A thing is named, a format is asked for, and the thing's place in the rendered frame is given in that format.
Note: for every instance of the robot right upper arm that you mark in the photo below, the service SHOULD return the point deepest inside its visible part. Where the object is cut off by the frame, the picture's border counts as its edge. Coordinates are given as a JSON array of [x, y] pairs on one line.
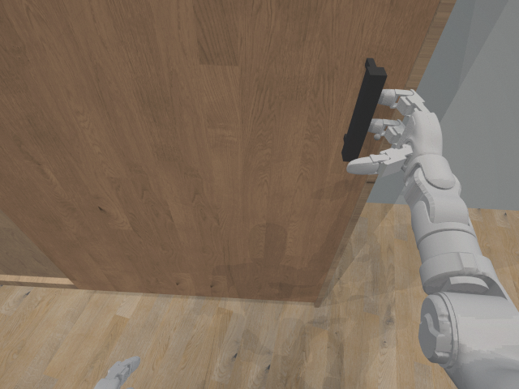
[[475, 338]]

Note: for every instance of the handle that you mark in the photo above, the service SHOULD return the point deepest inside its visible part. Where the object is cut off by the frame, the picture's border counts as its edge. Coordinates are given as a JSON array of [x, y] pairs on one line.
[[368, 97]]

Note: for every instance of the right robot forearm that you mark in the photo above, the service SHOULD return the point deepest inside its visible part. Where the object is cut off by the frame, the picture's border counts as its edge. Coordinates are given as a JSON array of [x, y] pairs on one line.
[[450, 254]]

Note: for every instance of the wardrobe door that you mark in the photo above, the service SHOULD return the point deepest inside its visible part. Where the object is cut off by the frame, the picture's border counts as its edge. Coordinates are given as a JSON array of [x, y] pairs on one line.
[[19, 256], [192, 147]]

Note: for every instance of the robot right hand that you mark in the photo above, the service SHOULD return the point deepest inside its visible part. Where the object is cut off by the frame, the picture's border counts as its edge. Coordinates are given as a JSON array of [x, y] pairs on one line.
[[422, 135]]

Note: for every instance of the robot left hand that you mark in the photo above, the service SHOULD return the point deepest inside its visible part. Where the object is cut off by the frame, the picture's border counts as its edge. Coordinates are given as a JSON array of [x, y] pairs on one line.
[[118, 374]]

